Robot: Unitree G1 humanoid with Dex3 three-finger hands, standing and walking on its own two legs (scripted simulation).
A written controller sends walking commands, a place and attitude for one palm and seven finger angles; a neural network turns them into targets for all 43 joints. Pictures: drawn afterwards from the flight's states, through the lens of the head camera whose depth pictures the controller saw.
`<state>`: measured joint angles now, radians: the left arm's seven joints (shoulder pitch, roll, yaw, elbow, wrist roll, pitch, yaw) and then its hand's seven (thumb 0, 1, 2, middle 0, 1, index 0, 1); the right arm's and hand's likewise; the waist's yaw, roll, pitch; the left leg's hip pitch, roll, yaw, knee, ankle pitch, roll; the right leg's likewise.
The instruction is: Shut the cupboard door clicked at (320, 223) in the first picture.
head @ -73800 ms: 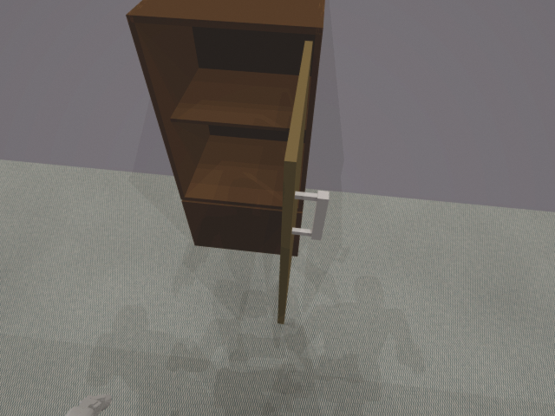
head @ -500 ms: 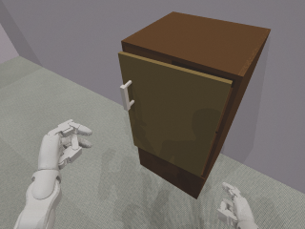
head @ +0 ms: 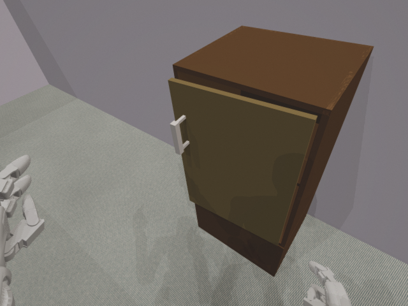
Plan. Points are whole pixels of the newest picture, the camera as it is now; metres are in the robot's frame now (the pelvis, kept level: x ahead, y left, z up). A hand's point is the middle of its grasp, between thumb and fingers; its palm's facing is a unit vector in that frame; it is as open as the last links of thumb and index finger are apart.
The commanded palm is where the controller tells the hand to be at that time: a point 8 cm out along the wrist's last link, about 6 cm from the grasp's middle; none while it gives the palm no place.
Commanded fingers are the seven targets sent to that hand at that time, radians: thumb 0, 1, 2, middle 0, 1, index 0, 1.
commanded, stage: draw the hand back to the body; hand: left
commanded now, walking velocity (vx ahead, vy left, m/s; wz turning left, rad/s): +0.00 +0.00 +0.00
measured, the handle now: (181, 134) +0.62 +0.17 -0.02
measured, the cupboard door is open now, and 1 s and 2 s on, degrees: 4 4 4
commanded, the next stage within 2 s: step back with the hand held close in 0.22 s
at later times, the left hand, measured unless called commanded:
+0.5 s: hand (54, 225) +0.18 +0.25 +0.15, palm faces +0.42 -0.78 -0.46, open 7.4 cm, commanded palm +0.13 +0.29 +0.17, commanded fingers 0.00 0.90 0.90 -0.20 -0.30 -0.20 -0.30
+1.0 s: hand (3, 263) +0.12 +0.30 +0.15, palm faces +0.40 -0.77 -0.49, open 7.4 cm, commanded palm +0.06 +0.33 +0.17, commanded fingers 0.00 0.90 0.90 -0.20 -0.30 -0.20 -0.30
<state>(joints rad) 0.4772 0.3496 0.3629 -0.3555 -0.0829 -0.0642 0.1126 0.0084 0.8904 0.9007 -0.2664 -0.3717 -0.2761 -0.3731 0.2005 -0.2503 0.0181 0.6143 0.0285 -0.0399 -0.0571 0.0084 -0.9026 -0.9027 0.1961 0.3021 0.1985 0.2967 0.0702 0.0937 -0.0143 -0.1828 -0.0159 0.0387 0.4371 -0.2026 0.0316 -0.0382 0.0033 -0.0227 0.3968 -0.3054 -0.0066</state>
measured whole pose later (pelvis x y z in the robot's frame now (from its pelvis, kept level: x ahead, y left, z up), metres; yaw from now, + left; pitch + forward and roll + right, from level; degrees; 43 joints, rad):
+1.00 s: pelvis -0.08 +0.03 -0.01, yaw +0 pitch +0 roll -2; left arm 0.55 0.43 0.42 -0.45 -0.05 -0.17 0.14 0.01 0.89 0.90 -0.21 -0.30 -0.22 -0.30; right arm 0.20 -0.24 0.00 0.54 0.03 0.01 -0.09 0.01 -0.90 -0.90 0.20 0.30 0.20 0.30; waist -0.01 0.04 0.01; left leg -0.41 -0.01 0.05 0.53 -0.13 0.08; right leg -0.27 0.02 0.01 0.54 -0.26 0.03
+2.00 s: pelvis -0.37 +0.09 +0.00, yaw +0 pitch +1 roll -4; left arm 0.58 0.48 0.42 -0.69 -0.08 -0.15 0.16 0.01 0.89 0.90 -0.20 -0.30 -0.21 -0.30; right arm 0.23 -0.12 0.03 0.59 -0.01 -0.09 -0.02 0.01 -0.90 -0.90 0.20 0.30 0.20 0.30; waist -0.02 -0.02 -0.03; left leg -0.46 0.07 0.11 0.39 -0.23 -0.06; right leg -0.14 0.11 -0.15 0.61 -0.54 -0.06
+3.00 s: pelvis -0.37 +0.13 -0.01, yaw -5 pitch +1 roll -1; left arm 0.54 0.47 0.47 -0.59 -0.05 -0.22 0.18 0.01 0.88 0.90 -0.21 -0.30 -0.22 -0.30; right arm 0.17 -0.19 0.00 0.57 0.01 -0.10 -0.06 0.01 -0.90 -0.90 0.20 0.30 0.20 0.30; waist -0.01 -0.04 0.04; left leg -0.33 0.07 0.09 0.55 -0.24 0.00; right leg -0.18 0.01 -0.09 0.48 -0.31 -0.01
